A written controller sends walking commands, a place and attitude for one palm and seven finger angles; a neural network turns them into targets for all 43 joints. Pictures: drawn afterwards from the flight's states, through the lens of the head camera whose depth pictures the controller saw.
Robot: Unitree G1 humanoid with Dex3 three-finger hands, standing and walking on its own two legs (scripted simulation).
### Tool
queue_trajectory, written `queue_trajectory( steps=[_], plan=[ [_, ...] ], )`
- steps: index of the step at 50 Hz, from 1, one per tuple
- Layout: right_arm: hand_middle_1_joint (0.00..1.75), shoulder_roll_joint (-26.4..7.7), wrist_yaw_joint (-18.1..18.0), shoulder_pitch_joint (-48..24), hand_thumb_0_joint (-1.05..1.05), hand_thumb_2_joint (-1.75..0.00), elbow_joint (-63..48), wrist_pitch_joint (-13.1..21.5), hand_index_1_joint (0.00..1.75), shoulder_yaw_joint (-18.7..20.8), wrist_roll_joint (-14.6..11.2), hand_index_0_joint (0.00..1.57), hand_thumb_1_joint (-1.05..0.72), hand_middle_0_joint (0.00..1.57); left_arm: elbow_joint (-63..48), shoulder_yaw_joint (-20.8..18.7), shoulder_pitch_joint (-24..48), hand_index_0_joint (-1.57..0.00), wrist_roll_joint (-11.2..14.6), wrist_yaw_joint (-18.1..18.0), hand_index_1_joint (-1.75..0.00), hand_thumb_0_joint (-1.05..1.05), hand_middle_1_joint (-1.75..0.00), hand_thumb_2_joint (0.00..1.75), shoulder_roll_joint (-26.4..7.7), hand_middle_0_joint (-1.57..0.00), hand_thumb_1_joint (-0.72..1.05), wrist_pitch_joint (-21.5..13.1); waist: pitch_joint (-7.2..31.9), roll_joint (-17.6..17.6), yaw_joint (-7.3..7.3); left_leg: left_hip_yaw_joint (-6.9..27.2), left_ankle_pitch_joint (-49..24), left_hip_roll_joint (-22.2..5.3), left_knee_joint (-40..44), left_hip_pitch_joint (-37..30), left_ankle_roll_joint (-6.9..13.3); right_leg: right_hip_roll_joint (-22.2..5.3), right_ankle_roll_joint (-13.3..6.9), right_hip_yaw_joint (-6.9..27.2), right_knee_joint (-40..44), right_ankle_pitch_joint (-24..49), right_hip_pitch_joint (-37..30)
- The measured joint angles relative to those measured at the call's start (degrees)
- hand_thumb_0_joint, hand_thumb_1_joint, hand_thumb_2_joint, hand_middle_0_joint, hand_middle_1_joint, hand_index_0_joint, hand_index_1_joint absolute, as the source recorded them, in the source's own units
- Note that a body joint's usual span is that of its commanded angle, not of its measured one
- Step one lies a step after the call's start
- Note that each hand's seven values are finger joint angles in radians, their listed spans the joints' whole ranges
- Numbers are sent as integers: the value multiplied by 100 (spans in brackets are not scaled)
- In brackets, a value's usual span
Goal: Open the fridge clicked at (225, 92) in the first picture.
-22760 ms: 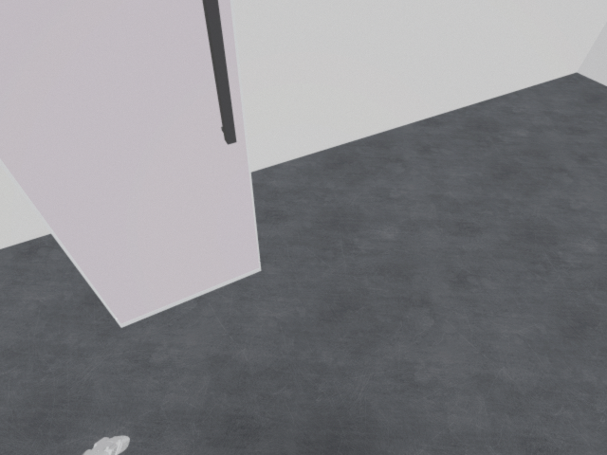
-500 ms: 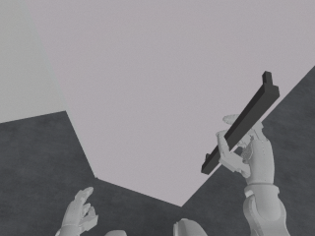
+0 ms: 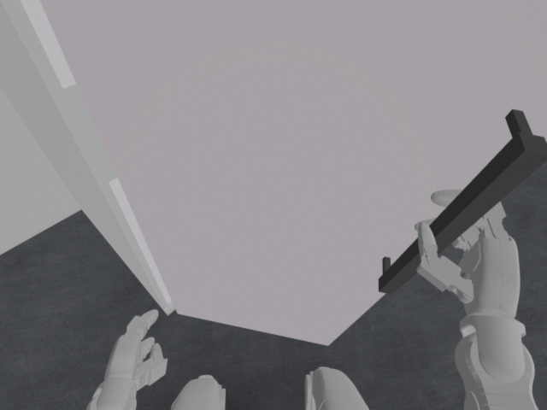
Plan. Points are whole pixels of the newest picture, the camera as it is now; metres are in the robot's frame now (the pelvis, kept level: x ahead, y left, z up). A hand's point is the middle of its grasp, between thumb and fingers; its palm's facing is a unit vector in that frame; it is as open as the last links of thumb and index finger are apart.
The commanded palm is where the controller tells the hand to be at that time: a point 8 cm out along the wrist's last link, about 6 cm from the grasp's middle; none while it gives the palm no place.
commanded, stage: walk backward, drawing the door open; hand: right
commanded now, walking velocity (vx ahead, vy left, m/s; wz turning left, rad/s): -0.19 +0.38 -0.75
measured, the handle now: (433, 225) +0.34 -0.17 +0.13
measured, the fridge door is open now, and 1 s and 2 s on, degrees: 55 76 76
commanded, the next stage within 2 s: stop walking and hold the door back in 0.38 s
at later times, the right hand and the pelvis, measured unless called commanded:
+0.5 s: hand (382, 384) +0.15 -0.07 +0.14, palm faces +0.59 +0.75 -0.30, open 6.7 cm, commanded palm +0.10 -0.10 +0.14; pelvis -0.03 +0.22 +0.00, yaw -21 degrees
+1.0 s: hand (386, 367) +0.16 -0.07 +0.14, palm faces +0.67 +0.70 -0.25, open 5.8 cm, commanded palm +0.12 -0.11 +0.14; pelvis -0.09 +0.29 +0.02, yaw -32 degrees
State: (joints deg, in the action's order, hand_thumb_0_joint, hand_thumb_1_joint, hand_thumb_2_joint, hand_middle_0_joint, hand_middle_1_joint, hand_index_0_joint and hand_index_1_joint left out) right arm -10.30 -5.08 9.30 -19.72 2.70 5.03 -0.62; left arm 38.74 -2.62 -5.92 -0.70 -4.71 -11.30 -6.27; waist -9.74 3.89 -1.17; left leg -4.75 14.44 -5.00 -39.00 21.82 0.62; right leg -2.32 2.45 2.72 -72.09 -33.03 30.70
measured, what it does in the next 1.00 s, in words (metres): steps to the left, turning right: right foot, then left foot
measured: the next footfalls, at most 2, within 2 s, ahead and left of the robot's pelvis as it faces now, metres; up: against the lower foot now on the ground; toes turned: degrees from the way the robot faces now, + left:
right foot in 0.16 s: -0.01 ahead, -0.05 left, +0.00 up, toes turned -17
left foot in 0.46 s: +0.08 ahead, +0.35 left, +0.00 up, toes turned -18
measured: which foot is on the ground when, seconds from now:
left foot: down 0.00-0.14, up 0.16-0.44, down 0.46-0.84, up 0.86-1.00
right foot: up 0.00-0.14, down 0.16-0.46, up 0.48-0.80, down 0.82-1.00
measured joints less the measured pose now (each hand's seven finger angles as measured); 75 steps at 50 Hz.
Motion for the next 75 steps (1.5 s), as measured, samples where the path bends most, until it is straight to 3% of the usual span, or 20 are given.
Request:
queue_trajectory(
  steps=[3,7,8,10,13,19,23,25,28,30,34,42,45,48,54,57,62,67,73,75],
  plan=[
    [134,-62,35,138,-5,-78,12,50,138,-36,-14,23,-63,41,-119,-18,-84,-20,1,-60,-30,1,-30,90,-36,-20,90,45,35,-136,-145,-386,-240,-97,432,-201,145,140,-10,-786,350,-109,-335],
    [136,-219,120,215,-4,-78,-290,52,136,-133,-18,24,-62,42,-429,83,-362,-20,-34,-106,-30,1,-30,90,-31,-20,90,-67,320,-346,-159,-921,-243,-48,312,112,333,141,-161,-1224,2894,416,-1309],
    [136,-259,125,186,-4,-78,-387,121,136,-139,-14,24,-62,42,-539,89,-418,-20,-68,-117,-30,1,-30,90,-37,-20,90,-133,372,-346,-141,-974,86,16,-96,375,257,67,-277,-1118,3416,908,-1464],
    [137,-349,142,-8,-5,-79,-317,320,135,-97,62,24,-62,43,-465,97,-359,-20,-172,-122,-30,1,-30,90,115,-20,90,-158,116,-613,-57,-413,760,157,-1188,716,-27,57,-383,-983,3214,1190,-1403],
    [138,-364,230,-1,-4,-79,-210,326,135,-53,162,25,-61,44,-294,187,-429,-20,-223,-7,-30,1,-30,90,278,-20,90,-121,-4,-583,-33,84,711,424,-2158,953,-252,-171,-188,-504,3540,1487,-1502],
    [137,-337,162,249,-2,-78,-151,156,136,20,29,27,-62,43,-259,228,-646,-20,-84,145,-30,1,-30,90,260,-20,90,-178,123,7,186,470,450,335,-800,303,-368,-771,266,309,4360,2149,-1440],
    [137,-603,27,437,-4,-80,-215,99,135,463,-128,25,-62,43,-317,272,-672,-20,5,150,-31,1,-30,90,347,-20,90,-169,437,-137,240,406,249,185,922,-718,-374,-704,234,643,3942,1849,-911],
    [138,-460,-51,419,-5,-81,-169,113,135,669,-103,24,-62,44,-177,214,-410,-20,26,114,-31,1,-30,90,194,-20,90,-119,357,-13,202,266,114,220,580,-524,-349,-548,102,706,2564,786,-357],
    [139,-370,-58,312,-6,-81,239,223,135,596,-66,26,-61,44,74,70,-272,-20,-24,-17,-30,1,-30,90,-86,-20,90,-38,398,12,213,67,348,12,381,-506,-296,-26,50,161,410,252,201],
    [139,-397,-67,60,-6,-82,697,330,136,468,-64,28,-59,45,163,36,-252,-20,-4,-111,-30,1,-30,90,-254,-20,90,23,436,-25,271,-40,310,-133,476,-600,-275,198,51,-262,17,290,171],
    [140,-517,-106,-826,-6,-83,1831,511,138,253,-95,35,-59,45,115,108,-187,-20,46,-214,-30,1,-30,90,-453,-20,91,168,541,-169,297,-292,188,-339,590,-645,-209,395,-69,-742,1276,487,-438],
    [141,-500,-157,-2645,-3,-82,3350,510,140,75,-53,43,-61,46,-247,187,67,-20,104,-48,-30,1,-30,90,-516,-20,91,362,641,-514,235,-501,56,-465,204,-79,-161,372,-355,-797,4187,1581,-1747],
    [141,-512,-231,-3151,-2,-80,3910,498,140,79,-137,42,-63,46,-382,203,59,-20,160,-35,-30,1,-30,90,-400,-20,91,358,454,-377,248,-171,1054,-167,-754,245,-215,266,-450,-839,4011,1689,-1630],
    [141,-512,-218,-3614,-3,-78,4564,432,140,36,-124,41,-64,45,-342,270,-216,-20,239,-36,-30,1,-30,90,-257,-20,91,273,451,-54,196,-66,1094,144,-1484,410,-233,127,-471,-654,4089,1782,-1519],
    [140,-699,-74,-4540,-5,-76,5692,296,140,50,-218,43,-64,45,91,572,-801,-20,283,-66,-30,1,-30,90,32,-20,90,342,485,-99,429,-40,739,313,275,-520,-170,117,-298,-660,3717,1699,-1235],
    [140,-772,-70,-4685,-7,-76,6070,344,140,341,-181,44,-63,45,357,551,-831,-20,239,-91,-31,1,-30,90,-62,-20,90,406,390,159,246,-113,490,449,210,-524,148,61,-273,-494,2726,964,-903],
    [140,-856,52,-4631,-8,-74,6528,485,140,754,-94,45,-63,45,580,382,-947,-20,220,-89,-30,1,-30,90,-360,-20,90,346,327,-11,-53,51,332,236,549,-811,137,254,-145,-427,1317,836,-466],
    [140,-924,165,-4279,-6,-75,6394,626,140,1084,-73,45,-65,45,352,224,-974,-20,177,-110,-30,1,-30,90,-699,-20,90,320,376,-251,-350,246,199,80,817,-986,15,84,-124,-601,2413,1242,-723],
    [140,-690,133,-3788,-2,-76,5417,651,140,985,-151,43,-66,45,73,28,-896,-20,150,-116,-30,1,-30,90,-889,-20,91,295,473,-279,-451,323,334,173,613,-935,-165,-18,-131,-705,4020,2291,-1448],
    [140,-654,136,-3583,-1,-76,4970,656,140,860,-160,41,-67,45,31,-21,-809,-19,157,-110,-30,1,-30,90,-763,-20,91,314,524,-372,-460,358,426,164,456,-833,-235,-8,-195,-750,4149,1981,-1519]
  ],
)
